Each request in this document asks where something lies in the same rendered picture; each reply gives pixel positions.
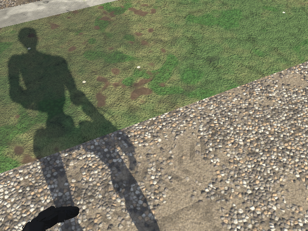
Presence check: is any robot left hand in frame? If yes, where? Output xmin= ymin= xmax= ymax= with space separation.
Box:
xmin=22 ymin=206 xmax=79 ymax=231

